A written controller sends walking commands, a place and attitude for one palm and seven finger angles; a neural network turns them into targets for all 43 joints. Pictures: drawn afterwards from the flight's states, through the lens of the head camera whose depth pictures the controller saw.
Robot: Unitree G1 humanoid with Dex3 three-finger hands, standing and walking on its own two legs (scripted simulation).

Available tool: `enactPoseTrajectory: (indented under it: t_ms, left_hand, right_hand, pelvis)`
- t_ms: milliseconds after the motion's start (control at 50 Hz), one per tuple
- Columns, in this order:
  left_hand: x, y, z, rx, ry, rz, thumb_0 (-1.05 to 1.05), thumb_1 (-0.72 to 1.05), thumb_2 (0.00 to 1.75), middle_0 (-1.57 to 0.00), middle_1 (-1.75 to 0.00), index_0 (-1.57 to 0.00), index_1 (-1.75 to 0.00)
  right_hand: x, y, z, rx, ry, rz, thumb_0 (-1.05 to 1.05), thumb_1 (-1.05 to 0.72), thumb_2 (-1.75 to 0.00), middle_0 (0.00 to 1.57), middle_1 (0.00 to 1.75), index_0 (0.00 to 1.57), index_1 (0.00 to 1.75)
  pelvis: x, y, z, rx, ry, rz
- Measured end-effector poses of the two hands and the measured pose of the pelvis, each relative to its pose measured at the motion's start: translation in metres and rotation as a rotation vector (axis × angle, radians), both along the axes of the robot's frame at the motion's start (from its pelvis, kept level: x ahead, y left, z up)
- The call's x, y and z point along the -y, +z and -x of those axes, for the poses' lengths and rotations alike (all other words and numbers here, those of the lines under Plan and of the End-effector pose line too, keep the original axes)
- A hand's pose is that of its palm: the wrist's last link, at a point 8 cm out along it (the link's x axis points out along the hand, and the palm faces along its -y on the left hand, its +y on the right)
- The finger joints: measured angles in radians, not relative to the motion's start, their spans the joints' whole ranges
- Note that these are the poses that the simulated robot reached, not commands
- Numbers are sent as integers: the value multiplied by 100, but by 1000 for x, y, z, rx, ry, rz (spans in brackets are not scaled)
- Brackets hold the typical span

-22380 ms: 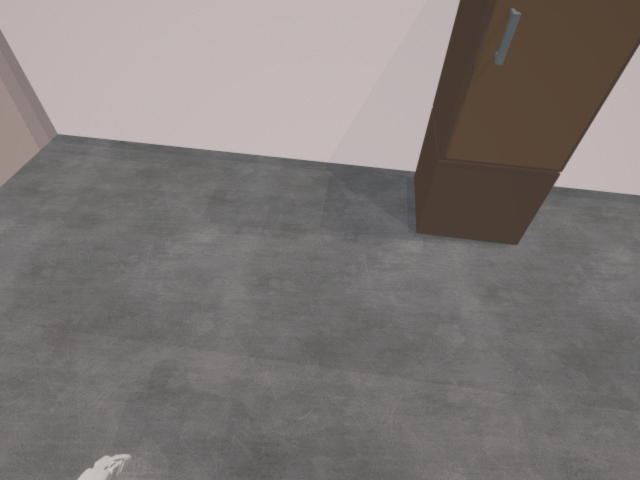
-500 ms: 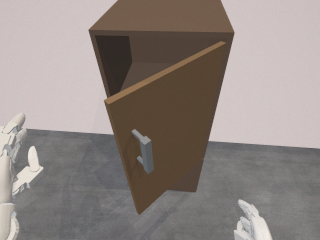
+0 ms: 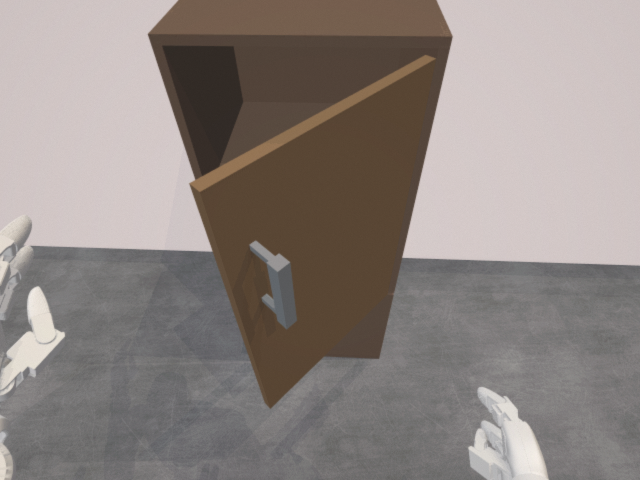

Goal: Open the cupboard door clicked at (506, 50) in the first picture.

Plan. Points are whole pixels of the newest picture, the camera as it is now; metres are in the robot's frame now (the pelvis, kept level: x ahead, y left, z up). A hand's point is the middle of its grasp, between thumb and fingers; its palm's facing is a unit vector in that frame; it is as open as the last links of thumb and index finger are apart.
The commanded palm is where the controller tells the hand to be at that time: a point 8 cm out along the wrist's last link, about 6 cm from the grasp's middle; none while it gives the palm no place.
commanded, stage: step back with the hand held close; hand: left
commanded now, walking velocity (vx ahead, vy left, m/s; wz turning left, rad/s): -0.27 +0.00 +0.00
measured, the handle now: (273, 285) +0.33 +0.09 +0.07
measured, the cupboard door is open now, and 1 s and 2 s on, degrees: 49 49 49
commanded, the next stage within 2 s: stop stepping back and stand still in 0.92 s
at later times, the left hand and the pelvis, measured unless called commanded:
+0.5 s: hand out of the picture +0.12 +0.28 +0.15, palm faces +0.46 -0.75 -0.48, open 7.4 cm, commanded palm +0.06 +0.31 +0.17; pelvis -0.08 +0.01 -0.02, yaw +0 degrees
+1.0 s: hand out of the picture +0.05 +0.24 +0.16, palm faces +0.36 -0.81 -0.46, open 7.4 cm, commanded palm -0.02 +0.28 +0.17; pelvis -0.18 -0.01 -0.02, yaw -4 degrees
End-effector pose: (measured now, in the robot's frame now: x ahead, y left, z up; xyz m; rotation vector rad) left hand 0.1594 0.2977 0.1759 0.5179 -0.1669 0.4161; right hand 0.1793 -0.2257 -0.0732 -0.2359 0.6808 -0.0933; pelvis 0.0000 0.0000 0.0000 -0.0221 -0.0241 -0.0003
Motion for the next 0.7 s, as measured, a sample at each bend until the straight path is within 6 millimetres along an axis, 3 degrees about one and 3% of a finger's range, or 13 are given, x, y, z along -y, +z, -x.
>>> enactPoseTrajectory:
  t_ms: [160,340,480,700]
  left_hand:
    - [-4,-6,11,-63,-66,-45,2,89,90,-21,-30,-21,-31]
    - [-16,-1,48,13,-53,-92,2,89,90,-22,-30,-21,-31]
    - [-14,-3,79,86,-12,-106,2,89,90,-21,-30,-21,-31]
    - [-16,-7,103,147,-75,-78,2,89,90,-22,-30,-21,-31]
  right_hand:
    - [7,-2,27,-35,-82,26,1,-90,-89,20,30,20,30]
    - [-5,-3,62,-22,-72,34,1,-90,-89,20,30,20,30]
    - [-10,-14,85,-1,-33,18,1,-90,-89,20,30,20,30]
    - [-6,-18,141,-52,-64,85,1,-90,-89,20,30,20,30]
  pelvis:
    - [-12,-3,19,-24,-14,-9]
    - [-18,-12,51,-11,-11,-20]
    - [-13,-22,74,9,0,-16]
    - [-21,-28,114,10,17,28]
